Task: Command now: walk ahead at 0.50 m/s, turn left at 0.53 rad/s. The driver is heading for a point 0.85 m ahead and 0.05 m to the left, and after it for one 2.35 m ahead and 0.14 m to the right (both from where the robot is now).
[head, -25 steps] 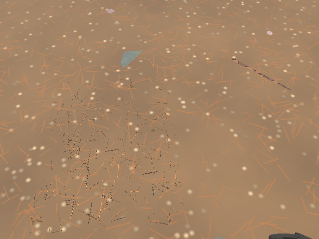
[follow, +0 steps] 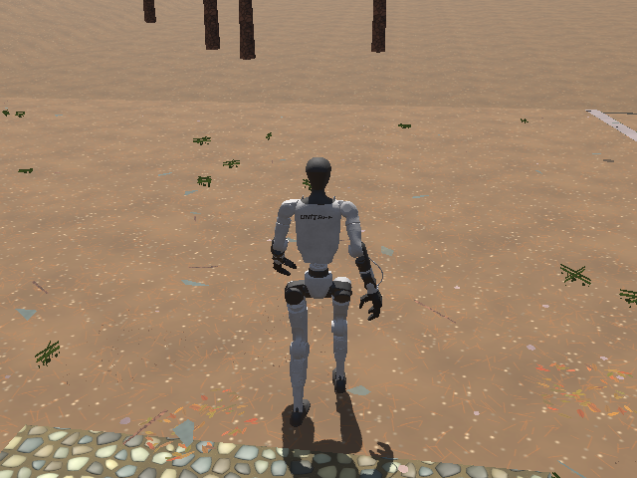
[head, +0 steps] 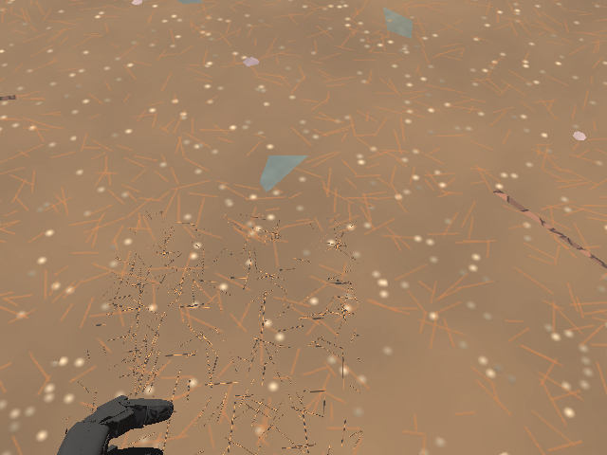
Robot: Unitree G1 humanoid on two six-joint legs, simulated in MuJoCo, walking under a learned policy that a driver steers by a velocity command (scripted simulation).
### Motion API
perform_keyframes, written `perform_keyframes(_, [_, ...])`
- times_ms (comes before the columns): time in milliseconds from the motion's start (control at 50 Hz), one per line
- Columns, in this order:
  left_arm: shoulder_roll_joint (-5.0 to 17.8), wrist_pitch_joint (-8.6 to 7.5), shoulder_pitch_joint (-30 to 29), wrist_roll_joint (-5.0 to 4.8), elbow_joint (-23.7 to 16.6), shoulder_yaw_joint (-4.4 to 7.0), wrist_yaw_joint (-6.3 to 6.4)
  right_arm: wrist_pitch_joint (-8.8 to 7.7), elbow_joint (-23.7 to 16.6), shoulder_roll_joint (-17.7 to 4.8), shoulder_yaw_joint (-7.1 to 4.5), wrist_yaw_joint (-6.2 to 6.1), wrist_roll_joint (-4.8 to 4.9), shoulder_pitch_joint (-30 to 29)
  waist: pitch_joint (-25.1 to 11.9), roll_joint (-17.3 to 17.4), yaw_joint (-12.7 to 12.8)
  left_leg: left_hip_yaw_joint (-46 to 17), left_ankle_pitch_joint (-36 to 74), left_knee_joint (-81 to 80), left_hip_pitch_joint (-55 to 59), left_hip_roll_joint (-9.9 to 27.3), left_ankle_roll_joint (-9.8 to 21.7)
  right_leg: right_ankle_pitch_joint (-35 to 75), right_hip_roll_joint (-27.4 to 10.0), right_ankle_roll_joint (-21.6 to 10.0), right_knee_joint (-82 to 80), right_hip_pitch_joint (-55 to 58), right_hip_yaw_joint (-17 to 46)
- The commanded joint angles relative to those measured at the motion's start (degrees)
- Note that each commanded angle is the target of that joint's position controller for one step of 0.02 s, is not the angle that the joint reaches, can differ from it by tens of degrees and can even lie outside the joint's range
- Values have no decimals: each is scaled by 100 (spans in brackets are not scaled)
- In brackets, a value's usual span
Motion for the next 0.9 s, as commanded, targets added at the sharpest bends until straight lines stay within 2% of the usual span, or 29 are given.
perform_keyframes(20, [1182, -206, 1683, 70, 59, 402, 197, -139, -479, -879, -196, 50, 88, -416, -1087, 42, 1208, -513, 3444, 2090, -1239, 800, 88, -606, -544, -439, -609, 3028, 593])
perform_keyframes(40, [1576, -187, 2328, 199, 42, 505, 292, -174, -651, -340, -68, 41, 215, -147, -1838, -798, 1271, 215, 732, 3616, -2392, 287, -47, -1519, -2095, -774, -796, 4399, 2322])
perform_keyframes(60, [1736, -64, 2109, 120, 88, 585, 274, -111, -777, -491, -79, 26, 156, 237, -1997, -1657, 903, 663, -1086, 4492, -3461, 19, -72, -2091, -2685, -1302, -1418, 4455, 4376])
perform_keyframes(80, [1120, -13, 1684, 79, -9, 495, 238, 3, -559, -774, -121, -7, -4, 26, -1053, -529, 773, 636, -562, 4899, -3779, 543, -71, -2645, -2435, -1241, -1461, 3631, 3741])
perform_keyframes(100, [711, -25, 1414, 31, -42, 397, 207, 24, -584, -730, -119, 70, -58, -383, -465, -53, 784, 711, -94, 4767, -3678, 685, -109, -2187, -2069, -1115, -1588, 2915, 2817])
perform_keyframes(120, [573, -48, 1308, 54, -8, 354, 190, 50, -622, -606, -110, 124, -56, -521, -212, -117, 683, 771, 131, 4569, -3524, 839, -157, -1430, -1804, -977, -1748, 2475, 2098])
perform_keyframes(140, [552, -97, 1401, 38, 86, 344, 199, 106, -667, -574, -114, 177, -128, -633, -86, -342, 641, 817, 213, 4432, -3440, 963, -199, -852, -1623, -916, -1827, 2238, 1589])
perform_keyframes(160, [562, -150, 1480, 21, 158, 354, 185, 170, -661, -525, -98, 225, -152, -618, -78, -449, 601, 885, 307, 4445, -3358, 990, -232, -401, -1497, -871, -1880, 2130, 1220])
perform_keyframes(240, [648, -303, 1790, -66, 349, 420, 127, 259, -943, -433, -62, 347, -143, -1188, -105, -374, 594, 943, 873, 4364, -3857, 1100, -312, 634, -1536, -976, -2085, 2313, 468])
perform_keyframes(300, [636, -285, 2000, -56, 491, 435, 116, 258, -1166, -381, -16, 406, -132, -1765, 43, -319, 679, 1069, 1411, 3837, -4190, 1139, -389, 1058, -1436, -960, -2158, 2436, -103])
perform_keyframes(360, [672, -269, 2130, -54, 605, 450, 109, 221, -1358, -249, 80, 470, -111, -2330, 148, -335, 794, 1370, 2013, 2812, -3921, 1119, -359, 1325, -1288, -842, -2121, 2448, -652])
perform_keyframes(440, [805, -209, 2578, -46, 846, 476, 152, 196, -1629, -198, 161, 512, -148, -3000, 308, -325, 999, 1750, 1765, 1781, -3579, 1016, -132, 1738, -1478, -789, -1988, 2857, -905])
perform_keyframes(480, [888, -137, 2735, -30, 987, 479, 174, 180, -1649, -234, 161, 459, -187, -3009, 271, -367, 962, 1903, 1258, 1437, -3253, 803, 58, 2679, -1556, -768, -1634, 3161, -1017])
perform_keyframes(500, [964, -101, 2773, -25, 1049, 484, 185, 164, -1601, -270, 145, 414, -208, -2863, 154, -434, 869, 1997, 960, 1311, -2898, 617, 174, 3635, -1580, -752, -1256, 3267, -1098])
perform_keyframes(520, [1038, -61, 2806, -21, 1106, 485, 190, 131, -1472, -340, 107, 370, -227, -2471, -97, -478, 680, 2028, 779, 1148, -2362, 418, 307, 4429, -1588, -735, -633, 3340, -1173])
perform_keyframes(540, [1007, -20, 2845, -58, 1158, 449, 190, 62, -1183, -415, 50, 313, -270, -1674, -541, -347, 321, 1995, 1020, 670, -1249, 258, 453, 4465, -1498, -668, 311, 3063, -1303])
perform_keyframes(560, [874, -25, 2784, -102, 1071, 385, 181, 10, -889, -697, -60, 229, -360, -728, -1126, -130, -98, 1341, 1028, 587, 356, 820, 653, 3118, -1347, -581, 1577, 2007, -1320])
perform_keyframes(580, [161, -50, 3073, -256, 725, 202, 48, -3, -833, -1350, -209, 130, -401, -227, -2080, 1290, -52, -1438, 1046, 442, 2478, 2966, 1390, -1260, -455, -276, 3851, -326, -1341])
perform_keyframes(600, [783, -15, 2702, -189, 747, 403, 113, 61, -875, -1391, -250, 50, -150, -91, -2319, 728, -212, -2399, 1841, -113, 2137, 3373, 1530, -2450, -30, -292, 4826, -754, -345])
perform_keyframes(620, [808, -25, 2195, -208, 621, 445, 121, 45, -789, -1212, -200, 8, -73, -544, -1362, 396, -33, -1189, 2391, -145, 1382, 3012, 1304, -1929, -256, -371, 4764, -1025, 124])
perform_keyframes(640, [616, -64, 2163, -231, 643, 388, 96, -12, -730, -849, -95, 10, -74, -853, -700, 357, 233, -475, 2700, -364, 511, 2734, 1039, -1615, -437, -401, 4284, -868, 107])
perform_keyframes(660, [563, -15, 2276, -178, 776, 406, 81, -72, -710, -576, -16, 22, -71, -1120, -362, 311, 467, 39, 2709, -589, -41, 2450, 736, -1439, -570, -399, 3852, -595, 97])
perform_keyframes(680, [493, 94, 2500, -72, 906, 407, 73, -122, -692, -363, 57, 12, -31, -1354, -142, 474, 692, 469, 3163, -751, -555, 2258, 559, -1336, -584, -326, 3647, -225, 60])
perform_keyframes(700, [395, 188, 2702, -20, 1034, 411, 58, -185, -678, -261, 95, 15, -32, -1393, -126, 522, 783, 767, 3841, -798, -827, 2203, 502, -1270, -513, -273, 3599, 93, 30])
perform_keyframes(720, [334, 246, 2776, -19, 1073, 429, 40, -254, -631, -268, 98, 19, -29, -1338, -159, 460, 858, 986, 4567, -791, -875, 2180, 505, -1197, -424, -239, 3593, 178, -3])
perform_keyframes(760, [235, 304, 2675, -29, 1042, 456, 12, -323, -561, -404, 64, 1, 0, -1339, -134, 501, 968, 1448, 5258, -789, -928, 2126, 472, -880, -356, -180, 3429, 64, -90])
perform_keyframes(800, [208, 327, 2304, -14, 902, 466, -11, -306, -518, -401, 70, -46, 5, -1323, -35, 621, 936, 1819, 5354, -781, -899, 2041, 423, -458, -373, -133, 3034, -191, -206])
perform_keyframes(840, [121, 321, 1899, -8, 750, 423, -47, -256, -482, -350, 93, -96, 17, -1336, 42, 724, 854, 2162, 5166, -728, -905, 1895, 358, -28, -368, -124, 2242, -156, -377])
perform_keyframes(900, [26, 323, 1449, 18, 570, 359, -90, -190, -361, -448, 66, -159, 30, -1090, -44, 708, 641, 2352, 5222, -474, -605, 1976, 389, 318, -254, -204, 1296, 96, -641])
